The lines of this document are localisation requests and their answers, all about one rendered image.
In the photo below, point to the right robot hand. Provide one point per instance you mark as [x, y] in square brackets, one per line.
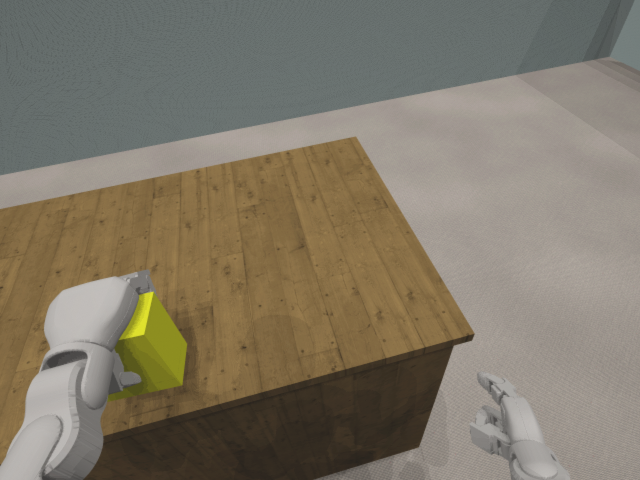
[495, 431]

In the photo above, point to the robot right forearm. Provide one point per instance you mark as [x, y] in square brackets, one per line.
[532, 460]

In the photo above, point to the robot left forearm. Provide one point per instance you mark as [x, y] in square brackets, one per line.
[61, 436]

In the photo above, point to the sponge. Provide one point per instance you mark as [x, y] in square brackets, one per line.
[152, 347]

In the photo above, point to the left robot hand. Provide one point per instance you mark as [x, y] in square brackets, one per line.
[98, 312]

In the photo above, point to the table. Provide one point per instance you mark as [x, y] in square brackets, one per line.
[318, 330]

